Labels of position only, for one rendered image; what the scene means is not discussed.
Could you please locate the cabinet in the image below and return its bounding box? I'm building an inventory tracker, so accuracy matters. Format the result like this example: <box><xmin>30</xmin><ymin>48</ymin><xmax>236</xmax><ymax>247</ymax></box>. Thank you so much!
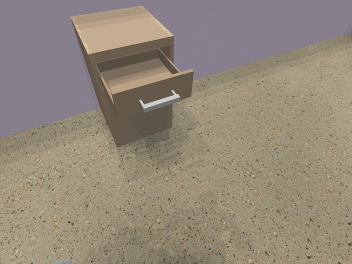
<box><xmin>70</xmin><ymin>5</ymin><xmax>174</xmax><ymax>147</ymax></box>

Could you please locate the handle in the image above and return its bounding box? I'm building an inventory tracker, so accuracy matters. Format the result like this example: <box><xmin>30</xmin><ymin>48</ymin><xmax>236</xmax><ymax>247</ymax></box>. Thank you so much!
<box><xmin>139</xmin><ymin>90</ymin><xmax>180</xmax><ymax>113</ymax></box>

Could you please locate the drawer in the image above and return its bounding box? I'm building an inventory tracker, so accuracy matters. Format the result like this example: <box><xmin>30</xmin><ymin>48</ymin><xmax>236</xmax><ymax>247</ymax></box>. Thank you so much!
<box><xmin>96</xmin><ymin>48</ymin><xmax>194</xmax><ymax>120</ymax></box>

